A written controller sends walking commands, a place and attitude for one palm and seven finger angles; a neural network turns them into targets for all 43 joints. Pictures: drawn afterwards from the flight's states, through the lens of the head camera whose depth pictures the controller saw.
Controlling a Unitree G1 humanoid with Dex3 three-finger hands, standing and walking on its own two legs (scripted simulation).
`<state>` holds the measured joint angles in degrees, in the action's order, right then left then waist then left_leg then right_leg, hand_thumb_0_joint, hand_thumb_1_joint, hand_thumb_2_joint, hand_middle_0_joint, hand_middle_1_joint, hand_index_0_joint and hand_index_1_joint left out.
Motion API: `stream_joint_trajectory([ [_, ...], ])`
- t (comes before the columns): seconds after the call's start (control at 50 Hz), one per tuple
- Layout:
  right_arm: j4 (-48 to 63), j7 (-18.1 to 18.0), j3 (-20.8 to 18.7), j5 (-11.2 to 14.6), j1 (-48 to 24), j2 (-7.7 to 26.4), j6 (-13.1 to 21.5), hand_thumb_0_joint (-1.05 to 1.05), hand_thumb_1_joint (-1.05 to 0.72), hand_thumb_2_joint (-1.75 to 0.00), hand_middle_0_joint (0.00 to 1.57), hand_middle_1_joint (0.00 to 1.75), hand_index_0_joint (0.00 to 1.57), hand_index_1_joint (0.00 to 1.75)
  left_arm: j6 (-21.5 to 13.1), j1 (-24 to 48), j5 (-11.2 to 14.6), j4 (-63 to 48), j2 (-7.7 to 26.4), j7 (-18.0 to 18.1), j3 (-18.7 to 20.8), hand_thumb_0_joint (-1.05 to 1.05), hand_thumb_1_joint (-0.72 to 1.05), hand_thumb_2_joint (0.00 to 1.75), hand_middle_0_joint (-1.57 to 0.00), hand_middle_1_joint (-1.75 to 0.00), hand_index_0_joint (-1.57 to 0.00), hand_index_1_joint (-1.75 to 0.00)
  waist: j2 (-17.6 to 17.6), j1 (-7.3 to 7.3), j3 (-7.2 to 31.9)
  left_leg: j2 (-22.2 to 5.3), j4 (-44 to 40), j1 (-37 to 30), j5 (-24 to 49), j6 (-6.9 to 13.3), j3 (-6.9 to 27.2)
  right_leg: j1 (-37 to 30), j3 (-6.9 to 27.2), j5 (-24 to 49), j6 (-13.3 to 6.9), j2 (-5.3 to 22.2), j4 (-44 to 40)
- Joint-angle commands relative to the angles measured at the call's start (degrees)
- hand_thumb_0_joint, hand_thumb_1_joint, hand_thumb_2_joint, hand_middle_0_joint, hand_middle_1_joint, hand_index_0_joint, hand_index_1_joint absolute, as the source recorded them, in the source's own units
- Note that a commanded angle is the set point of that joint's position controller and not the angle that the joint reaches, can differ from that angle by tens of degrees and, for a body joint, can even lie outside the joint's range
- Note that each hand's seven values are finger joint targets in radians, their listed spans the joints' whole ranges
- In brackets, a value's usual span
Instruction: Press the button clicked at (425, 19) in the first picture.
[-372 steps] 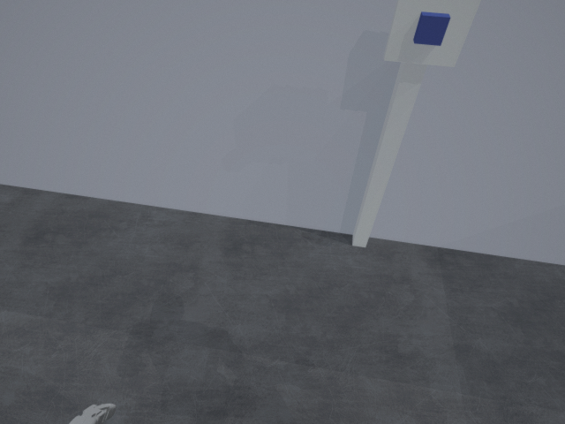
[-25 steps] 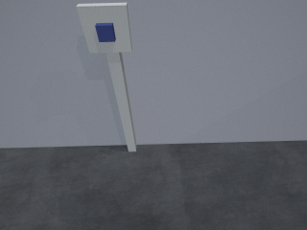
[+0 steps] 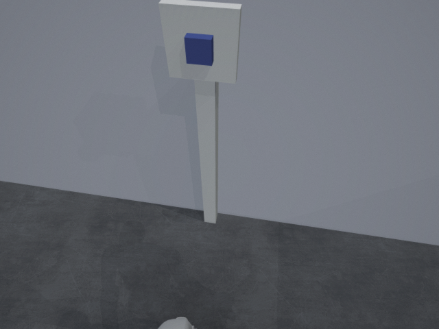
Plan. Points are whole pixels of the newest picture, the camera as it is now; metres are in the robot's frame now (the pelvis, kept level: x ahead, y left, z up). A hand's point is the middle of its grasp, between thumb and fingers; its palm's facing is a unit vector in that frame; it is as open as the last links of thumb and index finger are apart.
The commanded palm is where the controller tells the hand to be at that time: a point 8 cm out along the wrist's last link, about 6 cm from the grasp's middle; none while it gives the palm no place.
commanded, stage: take the last steps up to it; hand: left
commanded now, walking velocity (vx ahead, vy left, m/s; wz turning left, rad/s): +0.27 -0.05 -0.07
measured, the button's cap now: (199, 49) +0.67 +0.14 +0.17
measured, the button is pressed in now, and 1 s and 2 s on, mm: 0 0 0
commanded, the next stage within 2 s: come to a stop and stand still in 0.32 s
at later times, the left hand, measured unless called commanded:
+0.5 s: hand (158, 259) +0.28 +0.18 -0.16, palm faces -0.08 -0.97 -0.21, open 7.4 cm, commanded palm none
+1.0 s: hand (132, 278) +0.24 +0.24 -0.19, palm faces +0.03 -0.98 -0.22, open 7.3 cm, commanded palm none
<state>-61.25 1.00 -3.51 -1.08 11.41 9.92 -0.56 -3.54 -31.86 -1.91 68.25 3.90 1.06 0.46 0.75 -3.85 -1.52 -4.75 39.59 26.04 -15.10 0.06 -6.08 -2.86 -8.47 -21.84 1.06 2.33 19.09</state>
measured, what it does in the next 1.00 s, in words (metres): walks ahead: left foot, then right foot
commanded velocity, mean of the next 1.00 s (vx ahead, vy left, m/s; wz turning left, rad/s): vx -0.02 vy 0.02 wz -0.02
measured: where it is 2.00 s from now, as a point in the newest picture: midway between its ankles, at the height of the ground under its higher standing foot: outside the picture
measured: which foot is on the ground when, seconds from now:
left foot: up 0.00-0.02, down 0.04-0.56, up 0.58-0.94, down 0.96-1.00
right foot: down 0.00-0.04, up 0.06-0.52, down 0.54-0.96, up 0.98-1.00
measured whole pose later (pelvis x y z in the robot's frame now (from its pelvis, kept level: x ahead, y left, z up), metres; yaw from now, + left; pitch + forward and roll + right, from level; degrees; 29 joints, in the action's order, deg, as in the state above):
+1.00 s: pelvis +0.15 +0.04 -0.01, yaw -3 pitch -2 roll -1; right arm -55.8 -0.3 -3.4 -1.0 11.6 10.6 -1.5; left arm 3.8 -9.0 -1.4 56.1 13.5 1.5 3.9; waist -3.1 -0.9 -2.4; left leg -0.7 37.6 15.2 -21.4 0.7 -2.9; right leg 27.1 -2.8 -16.9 1.4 5.6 38.5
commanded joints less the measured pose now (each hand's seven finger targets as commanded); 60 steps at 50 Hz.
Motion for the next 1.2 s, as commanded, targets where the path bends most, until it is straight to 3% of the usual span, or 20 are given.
stream_joint_trajectory([
  [0.0,-0.09,-1.11,-0.58,-0.38,11.89,4.22,3.77,0.00,-0.90,-0.90,0.20,0.30,0.20,0.30,-0.37,-0.14,0.86,-1.45,8.71,0.69,2.01,0.00,0.90,0.90,-0.20,-0.30,-0.20,-0.30,-3.35,9.13,2.51,1.73,-12.51,-25.27,6.51,2.20,-1.82,13.75,3.46,34.18,-4.97,8.28,18.60],
  [0.02,-1.76,-1.83,-1.98,-0.92,18.44,10.80,4.31,0.00,-0.90,-0.90,0.20,0.30,0.20,0.30,-0.28,-3.04,1.48,-2.16,5.90,0.32,1.59,0.00,0.90,0.90,-0.20,-0.30,-0.20,-0.30,9.79,10.30,10.47,-13.41,-13.93,-39.63,10.01,6.84,16.82,27.12,-0.20,12.35,-1.91,2.20,33.89],
  [0.04,-2.45,-2.30,-2.45,-0.18,22.43,14.39,3.72,0.00,-0.90,-0.90,0.20,0.30,0.20,0.30,-0.10,0.03,1.54,-4.49,5.25,0.16,0.86,0.00,0.90,0.90,-0.20,-0.30,-0.20,-0.30,15.21,11.17,11.71,-21.71,-20.81,-41.20,11.51,11.34,28.93,34.79,2.54,-11.36,-1.65,-0.99,46.43],
  [0.06,-1.76,-2.28,-2.40,0.01,18.20,13.43,3.19,0.00,-0.90,-0.90,0.20,0.30,0.20,0.30,0.37,2.99,1.09,-5.22,6.77,0.36,1.70,0.00,0.90,0.90,-0.20,-0.30,-0.20,-0.30,9.30,9.90,7.80,-22.85,-24.46,-33.49,1.16,12.28,27.36,35.67,5.96,-11.74,-2.87,1.65,51.40],
  [0.12,0.57,-2.53,-0.08,-0.17,8.39,5.21,4.15,0.00,-0.90,-0.90,0.20,0.30,0.20,0.30,1.17,8.25,0.38,-4.78,5.34,-0.74,2.33,0.00,0.90,0.90,-0.20,-0.30,-0.20,-0.30,3.11,6.03,-5.40,-16.22,-27.96,-15.76,7.87,7.62,15.32,35.18,7.48,1.54,-1.75,5.84,51.34],
  [0.2,1.16,-2.63,0.41,-0.03,8.02,2.11,5.23,0.00,-0.90,-0.90,0.20,0.30,0.20,0.30,2.80,5.02,0.06,-4.88,3.64,-1.01,2.74,0.00,0.90,0.90,-0.20,-0.30,-0.20,-0.30,4.35,2.93,-3.63,-11.87,-28.79,-13.35,16.06,6.50,4.91,32.81,6.49,8.54,-0.28,5.19,47.86],
  [0.36,1.04,-2.64,-0.02,-0.40,9.85,5.14,4.81,0.00,-0.90,-0.90,0.20,0.30,0.20,0.30,3.75,18.41,0.54,-11.55,7.20,-1.75,3.11,0.00,0.90,0.90,-0.20,-0.30,-0.20,-0.30,5.22,3.66,-7.43,-12.78,-27.66,-18.12,25.03,8.52,2.26,37.12,5.95,12.67,0.50,6.02,31.34],
  [0.42,-0.08,-2.78,-0.08,-0.84,11.70,5.88,4.09,0.00,-0.90,-0.90,0.20,0.30,0.20,0.30,3.06,22.81,0.75,-13.13,6.94,-1.60,2.42,0.00,0.90,0.90,-0.20,-0.30,-0.20,-0.30,5.70,5.52,-6.37,-12.13,-22.51,-21.64,34.31,7.88,1.20,32.42,3.10,9.84,-0.47,3.47,20.38],
  [0.46,-0.85,-3.02,0.18,-0.66,11.42,5.60,3.53,0.00,-0.90,-0.90,0.20,0.30,0.20,0.30,2.53,19.38,0.76,-12.15,7.12,-1.02,2.15,0.00,0.90,0.90,-0.20,-0.30,-0.20,-0.30,4.62,3.76,-3.42,-10.49,-16.03,-20.72,40.21,5.88,0.32,22.51,2.04,13.95,-0.87,1.00,13.79],
  [0.5,-1.16,-2.74,0.37,0.40,11.83,4.71,3.30,0.00,-0.90,-0.90,0.20,0.30,0.20,0.30,1.31,9.98,0.36,-9.19,12.35,-0.08,2.91,0.00,0.90,0.90,-0.20,-0.30,-0.20,-0.30,-2.16,-0.07,5.22,-5.86,-4.88,-16.24,26.43,1.50,-1.42,5.91,5.68,40.33,-1.01,5.05,6.61],
  [0.52,-0.94,-2.47,0.35,1.06,14.87,2.32,2.96,0.00,-0.90,-0.90,0.20,0.30,0.20,0.30,0.80,8.20,0.33,-8.64,16.97,0.66,3.69,0.00,0.90,0.90,-0.20,-0.30,-0.20,-0.30,-11.37,0.95,11.11,0.33,4.81,-8.02,0.32,-0.99,-3.17,-4.13,18.13,68.94,-6.42,16.92,10.06],
  [0.54,-0.42,-2.94,-0.16,1.79,16.94,3.03,1.63,0.00,-0.90,-0.90,0.20,0.30,0.20,0.30,1.09,7.66,1.02,-9.22,19.30,0.72,3.82,0.00,0.90,0.90,-0.20,-0.30,-0.20,-0.30,-11.92,1.68,14.79,3.00,14.01,-9.64,-21.77,-1.53,0.79,-2.96,19.98,82.22,-12.95,23.86,9.90],
  [0.58,-0.24,-3.08,-0.19,1.62,13.53,1.86,0.06,0.00,-0.90,-0.90,0.20,0.30,0.20,0.30,1.68,12.55,0.81,-10.44,17.91,1.48,4.15,0.00,0.90,0.90,-0.20,-0.30,-0.20,-0.30,-12.67,1.51,12.20,2.50,23.09,-5.36,-22.37,-1.44,4.89,1.56,18.57,74.02,-15.03,22.94,7.90],
  [0.7,1.43,-2.06,-1.12,0.54,10.03,2.40,-3.22,0.00,-0.90,-0.90,0.20,0.30,0.20,0.30,3.72,22.60,0.41,-14.45,15.99,2.16,4.58,0.00,0.90,0.90,-0.20,-0.30,-0.20,-0.30,-8.77,4.02,6.32,2.97,27.21,-4.20,-12.34,-3.00,6.72,17.77,12.07,41.75,-10.76,18.62,1.55],
  [0.88,3.64,-1.17,-0.79,0.34,11.90,3.13,-1.35,0.00,-0.90,-0.90,0.20,0.30,0.20,0.30,5.41,24.80,-0.37,-16.06,17.61,1.16,5.30,0.00,0.90,0.90,-0.20,-0.30,-0.20,-0.30,-13.17,5.37,5.43,3.83,-4.12,-15.28,-6.50,-1.52,2.01,24.18,13.47,1.69,-6.80,13.55,-1.35],
  [0.9,3.13,-1.26,-0.74,0.32,14.05,3.86,-0.97,0.00,-0.90,-0.90,0.20,0.30,0.20,0.30,5.79,24.67,0.13,-16.09,16.77,0.94,5.03,0.00,0.90,0.90,-0.20,-0.30,-0.20,-0.30,-9.61,6.44,5.38,3.67,-12.61,-19.86,-2.10,-1.34,2.51,27.21,11.98,-1.57,-4.75,11.69,2.99],
  [0.94,6.34,-1.47,-2.02,-0.42,9.23,11.77,-0.34,0.00,-0.90,-0.90,0.20,0.30,0.20,0.30,6.69,22.30,1.23,-17.16,10.26,0.50,3.79,0.00,0.90,0.90,-0.20,-0.30,-0.20,-0.30,20.59,5.65,-1.96,-13.54,-30.96,-7.54,-14.24,2.84,26.05,34.91,3.89,-8.17,0.68,-0.65,25.75],
  [0.98,9.14,-2.33,-1.05,-0.83,-1.52,11.02,-0.55,0.00,-0.90,-0.90,0.20,0.30,0.20,0.30,7.79,22.42,0.47,-15.39,12.71,0.60,4.46,0.00,0.90,0.90,-0.20,-0.30,-0.20,-0.30,16.65,3.02,-6.89,-12.40,-35.05,7.81,-17.71,4.89,23.13,27.60,12.67,-2.52,-0.17,-0.18,36.37],
  [1.04,8.54,-3.00,0.28,-0.11,-3.23,7.72,0.24,0.00,-0.90,-0.90,0.20,0.30,0.20,0.30,6.96,16.26,0.24,-11.98,12.33,-0.11,4.73,0.00,0.90,0.90,-0.20,-0.30,-0.20,-0.30,8.00,0.74,-5.38,-5.95,-29.51,-1.71,-6.42,3.79,13.28,30.46,11.45,3.32,0.14,-1.82,44.57],
  [1.18,3.23,-3.91,0.45,0.34,7.74,6.31,1.66,0.00,-0.90,-0.90,0.20,0.30,0.20,0.30,4.94,17.43,1.00,-10.71,10.12,0.49,1.93,0.00,0.90,0.90,-0.20,-0.30,-0.20,-0.30,5.81,5.49,4.51,-9.61,-23.16,-28.31,26.49,9.21,16.05,28.09,8.99,-3.91,1.65,0.66,23.31],
])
